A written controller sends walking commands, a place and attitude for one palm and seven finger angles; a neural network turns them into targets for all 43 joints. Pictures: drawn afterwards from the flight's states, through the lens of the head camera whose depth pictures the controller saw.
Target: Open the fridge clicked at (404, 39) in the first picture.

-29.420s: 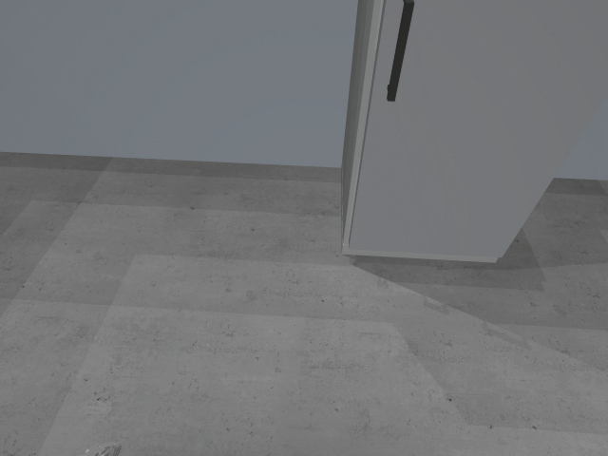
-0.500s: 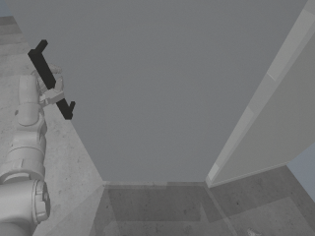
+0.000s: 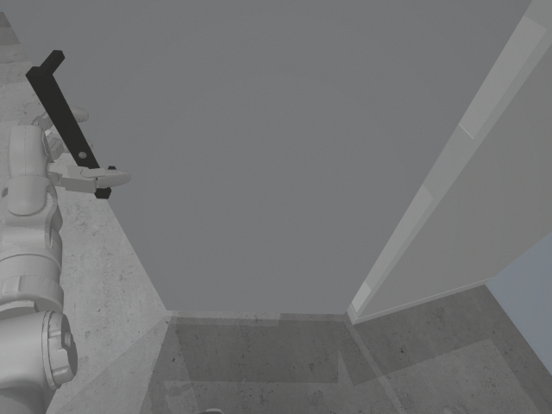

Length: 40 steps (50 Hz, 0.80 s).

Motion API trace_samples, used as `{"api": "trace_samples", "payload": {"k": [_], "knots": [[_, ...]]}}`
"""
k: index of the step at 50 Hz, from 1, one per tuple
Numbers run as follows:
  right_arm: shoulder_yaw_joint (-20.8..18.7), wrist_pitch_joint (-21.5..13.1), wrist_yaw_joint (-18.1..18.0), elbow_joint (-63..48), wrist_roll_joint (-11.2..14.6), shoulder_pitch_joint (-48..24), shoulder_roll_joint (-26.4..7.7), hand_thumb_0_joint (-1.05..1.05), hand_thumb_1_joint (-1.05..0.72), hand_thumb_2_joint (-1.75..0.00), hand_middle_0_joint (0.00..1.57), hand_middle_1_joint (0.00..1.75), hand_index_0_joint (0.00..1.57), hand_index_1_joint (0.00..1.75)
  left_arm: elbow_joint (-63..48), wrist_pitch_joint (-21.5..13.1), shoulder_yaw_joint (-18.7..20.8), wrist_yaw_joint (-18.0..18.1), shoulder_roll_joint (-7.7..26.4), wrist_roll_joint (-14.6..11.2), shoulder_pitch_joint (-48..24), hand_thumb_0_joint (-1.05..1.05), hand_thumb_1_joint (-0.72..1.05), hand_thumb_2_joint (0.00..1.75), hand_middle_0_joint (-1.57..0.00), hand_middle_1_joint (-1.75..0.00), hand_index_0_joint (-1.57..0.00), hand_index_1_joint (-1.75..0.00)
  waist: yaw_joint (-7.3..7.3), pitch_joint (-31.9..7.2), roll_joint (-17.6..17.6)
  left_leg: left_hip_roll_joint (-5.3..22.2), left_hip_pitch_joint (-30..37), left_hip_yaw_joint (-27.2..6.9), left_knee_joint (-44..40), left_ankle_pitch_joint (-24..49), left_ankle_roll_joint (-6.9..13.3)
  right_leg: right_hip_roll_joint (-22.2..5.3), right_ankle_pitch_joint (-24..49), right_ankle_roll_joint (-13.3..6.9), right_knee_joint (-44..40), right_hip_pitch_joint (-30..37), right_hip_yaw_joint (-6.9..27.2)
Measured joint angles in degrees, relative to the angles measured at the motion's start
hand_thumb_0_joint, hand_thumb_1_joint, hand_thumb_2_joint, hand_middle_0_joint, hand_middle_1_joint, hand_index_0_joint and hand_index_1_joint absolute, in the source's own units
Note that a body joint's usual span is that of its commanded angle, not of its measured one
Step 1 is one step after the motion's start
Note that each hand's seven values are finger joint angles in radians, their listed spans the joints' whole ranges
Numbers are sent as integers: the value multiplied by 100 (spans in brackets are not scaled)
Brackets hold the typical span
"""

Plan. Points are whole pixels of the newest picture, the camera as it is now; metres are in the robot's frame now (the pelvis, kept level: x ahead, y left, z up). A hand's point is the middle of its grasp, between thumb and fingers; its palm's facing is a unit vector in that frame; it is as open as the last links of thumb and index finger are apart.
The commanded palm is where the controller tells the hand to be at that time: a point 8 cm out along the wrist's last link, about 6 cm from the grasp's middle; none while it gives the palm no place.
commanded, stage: loosen the grip on the handle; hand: left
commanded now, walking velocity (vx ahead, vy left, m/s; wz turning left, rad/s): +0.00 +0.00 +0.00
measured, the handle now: (82, 134) +0.47 +0.30 +0.13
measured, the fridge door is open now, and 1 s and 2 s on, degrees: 73 72 72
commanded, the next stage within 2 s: slip the hand off the handle in 0.20 s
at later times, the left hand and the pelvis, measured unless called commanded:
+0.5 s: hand (49, 154) +0.44 +0.34 +0.12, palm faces +0.38 -0.90 -0.22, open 14.4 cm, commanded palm +0.40 +0.38 +0.13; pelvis +0.05 +0.00 +0.00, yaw +0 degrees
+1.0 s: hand (13, 158) +0.43 +0.38 +0.13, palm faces +0.35 -0.91 -0.24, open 14.7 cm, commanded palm +0.37 +0.41 +0.13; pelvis +0.04 +0.02 -0.01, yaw -1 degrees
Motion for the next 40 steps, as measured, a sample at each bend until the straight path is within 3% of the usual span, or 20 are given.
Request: {"api": "trace_samples", "payload": {"k": [6, 16, 23, 31, 40], "knots": [[80, 52, -17, -87, -41, -127, 145, 1, -91, -90, 20, 30, 21, 30, -264, -45, 242, -60, -7, -77, 300, -1, -46, 24, -36, -128, -37, -129, -3, -60, 72, 39, -119, -3, 181, -201, -9, 35, -138, 5, 65, -72, 6], [37, 195, 7, -227, -8, -128, 202, 1, -91, -90, 20, 30, 21, 30, -1161, 282, 409, -302, -173, -321, 931, -2, -54, 20, -29, -119, -32, -121, 151, -224, 167, 42, -96, -4, 305, -469, 0, 38, -328, 35, 48, 17, 11], [23, 300, -45, -306, 1, -162, 156, 0, -91, -90, 20, 30, 21, 30, -970, 389, 683, -540, 149, -299, 919, -2, -55, 20, -27, -116, -31, -118, 149, -279, 138, 41, -198, -38, 408, -571, 1, 37, -414, 41, 97, -46, -20], [-32, 390, -80, -319, 42, -17, 66, 0, -91, -90, 20, 30, 21, 30, -919, 330, 834, -975, 434, -458, 1008, -2, -55, 20, -25, -115, -27, -116, 184, -330, 141, 47, -296, -70, 511, -651, 19, 45, -446, 61, 99, -86, -47], [6, 419, -116, -308, 20, 74, 68, 0, -91, -90, 20, 30, 21, 30, -679, 197, 956, -1133, 620, -406, 849, -2, -55, 20, -25, -115, -25, -115, 129, -323, 153, 37, -473, -92, 623, -660, 49, 35, -434, 85, 160, -229, -66]]}}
